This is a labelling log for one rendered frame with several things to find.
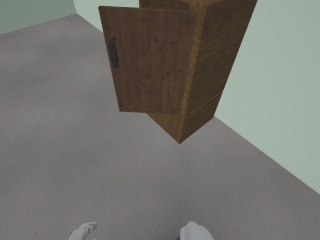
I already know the cupboard door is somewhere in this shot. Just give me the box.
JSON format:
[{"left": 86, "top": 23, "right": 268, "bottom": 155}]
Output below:
[{"left": 98, "top": 6, "right": 198, "bottom": 115}]

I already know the robot left hand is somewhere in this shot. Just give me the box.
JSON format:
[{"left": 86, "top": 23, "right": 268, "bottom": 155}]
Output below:
[{"left": 69, "top": 222, "right": 98, "bottom": 240}]

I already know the right robot thigh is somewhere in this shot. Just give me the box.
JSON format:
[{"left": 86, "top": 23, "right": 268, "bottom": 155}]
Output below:
[{"left": 180, "top": 224, "right": 215, "bottom": 240}]

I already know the right robot shin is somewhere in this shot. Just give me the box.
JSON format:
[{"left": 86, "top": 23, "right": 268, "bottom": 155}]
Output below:
[{"left": 187, "top": 221, "right": 197, "bottom": 225}]

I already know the handle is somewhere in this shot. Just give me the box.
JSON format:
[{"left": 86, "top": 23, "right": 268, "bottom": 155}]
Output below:
[{"left": 108, "top": 36, "right": 119, "bottom": 69}]

